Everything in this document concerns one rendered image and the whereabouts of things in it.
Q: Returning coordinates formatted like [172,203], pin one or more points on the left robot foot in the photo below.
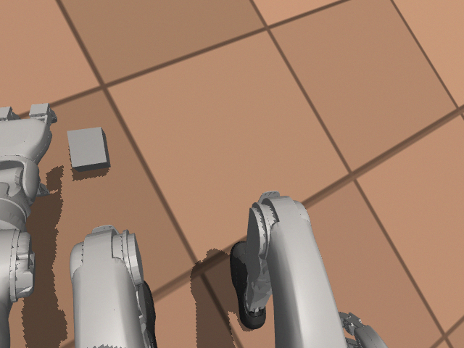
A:
[150,315]

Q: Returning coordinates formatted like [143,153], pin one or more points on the right robot foot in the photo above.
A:
[252,320]

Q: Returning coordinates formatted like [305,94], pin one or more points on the left robot arm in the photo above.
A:
[18,189]

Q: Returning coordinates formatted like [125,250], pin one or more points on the small box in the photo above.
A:
[88,149]

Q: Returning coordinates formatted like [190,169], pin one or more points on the right robot hand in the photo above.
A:
[366,336]

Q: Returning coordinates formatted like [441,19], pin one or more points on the left robot hand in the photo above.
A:
[29,138]

